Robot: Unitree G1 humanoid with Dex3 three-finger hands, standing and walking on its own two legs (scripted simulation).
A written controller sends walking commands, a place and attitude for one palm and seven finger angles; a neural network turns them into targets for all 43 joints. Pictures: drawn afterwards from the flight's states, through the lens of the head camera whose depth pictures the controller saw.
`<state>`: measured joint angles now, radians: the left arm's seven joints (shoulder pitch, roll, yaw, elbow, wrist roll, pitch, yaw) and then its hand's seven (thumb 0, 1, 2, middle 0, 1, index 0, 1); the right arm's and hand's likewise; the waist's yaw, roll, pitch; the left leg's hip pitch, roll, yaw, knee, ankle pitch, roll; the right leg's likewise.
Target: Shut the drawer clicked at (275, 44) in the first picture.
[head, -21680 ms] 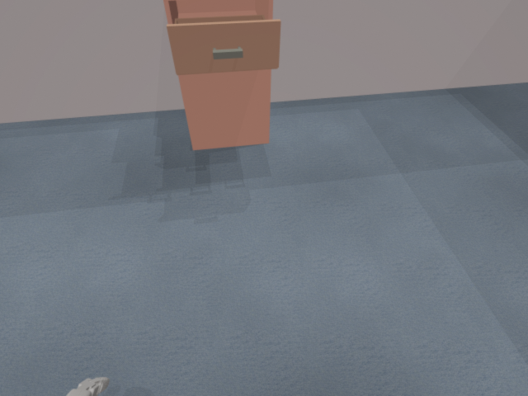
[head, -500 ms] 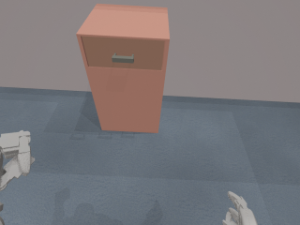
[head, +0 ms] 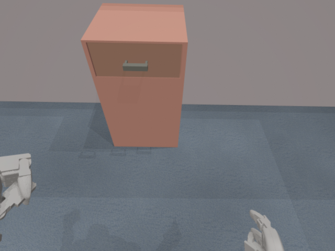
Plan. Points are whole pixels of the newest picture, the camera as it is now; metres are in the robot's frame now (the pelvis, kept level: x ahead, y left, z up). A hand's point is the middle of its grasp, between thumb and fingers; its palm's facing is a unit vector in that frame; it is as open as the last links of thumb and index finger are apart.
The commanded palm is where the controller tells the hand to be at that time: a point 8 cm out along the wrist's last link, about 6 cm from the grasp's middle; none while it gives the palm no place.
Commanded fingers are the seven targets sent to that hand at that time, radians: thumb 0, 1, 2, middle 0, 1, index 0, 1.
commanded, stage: stop stepping back and stand still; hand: left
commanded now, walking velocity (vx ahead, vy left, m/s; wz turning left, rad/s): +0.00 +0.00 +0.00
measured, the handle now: (135, 64) +0.88 +0.20 -0.06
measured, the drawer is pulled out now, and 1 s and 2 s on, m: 0.00 0.00 0.00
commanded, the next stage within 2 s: let the arm hang, fingers relaxed in 0.44 s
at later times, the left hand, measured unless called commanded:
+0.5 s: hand (18, 195) +0.17 +0.25 +0.16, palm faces +0.37 -0.81 -0.45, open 3.2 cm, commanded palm +0.12 +0.29 +0.17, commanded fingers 0.00 0.90 0.90 -1.40 -1.60 -1.40 -1.60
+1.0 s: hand out of the picture -0.03 +0.20 -0.18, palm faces +0.02 -0.97 -0.24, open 4.1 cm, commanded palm none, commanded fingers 0.00 0.90 0.90 -0.44 -0.56 -0.44 -0.56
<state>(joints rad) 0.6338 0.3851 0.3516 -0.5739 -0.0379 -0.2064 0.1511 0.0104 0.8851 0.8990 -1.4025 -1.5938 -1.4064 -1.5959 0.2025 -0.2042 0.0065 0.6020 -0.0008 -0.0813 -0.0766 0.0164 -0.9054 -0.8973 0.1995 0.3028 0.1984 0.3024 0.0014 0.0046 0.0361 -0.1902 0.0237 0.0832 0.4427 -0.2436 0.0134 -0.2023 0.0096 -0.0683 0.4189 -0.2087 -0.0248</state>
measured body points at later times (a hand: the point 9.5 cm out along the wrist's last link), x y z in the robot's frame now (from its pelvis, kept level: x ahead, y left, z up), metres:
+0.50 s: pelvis -0.01 +0.01 +0.00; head +0.00 +0.01 +0.45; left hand +0.15 +0.29 +0.18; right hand +0.15 -0.22 -0.08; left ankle +0.00 +0.11 -0.74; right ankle +0.01 -0.10 -0.74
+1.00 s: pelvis -0.02 +0.00 +0.00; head +0.00 +0.01 +0.45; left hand -0.03 +0.25 -0.16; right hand -0.01 -0.26 -0.15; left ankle +0.00 +0.11 -0.74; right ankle +0.01 -0.10 -0.74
